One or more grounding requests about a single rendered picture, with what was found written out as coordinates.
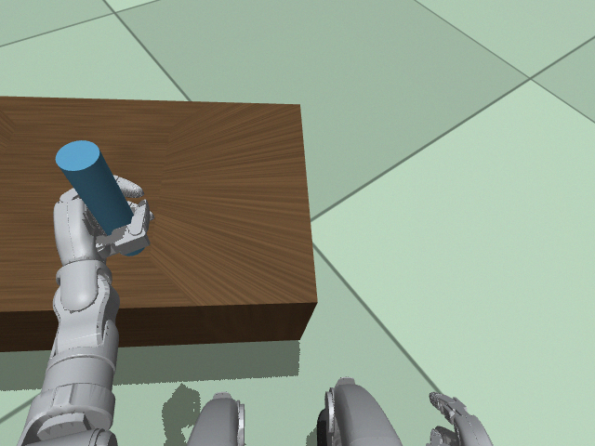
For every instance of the right robot hand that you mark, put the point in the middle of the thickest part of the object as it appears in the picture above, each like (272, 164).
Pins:
(469, 431)

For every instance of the can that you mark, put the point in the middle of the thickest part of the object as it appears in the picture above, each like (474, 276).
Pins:
(84, 166)

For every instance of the left robot hand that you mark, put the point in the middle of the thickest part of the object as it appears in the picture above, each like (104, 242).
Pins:
(79, 235)

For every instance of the left robot arm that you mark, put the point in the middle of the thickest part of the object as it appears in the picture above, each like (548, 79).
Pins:
(76, 403)

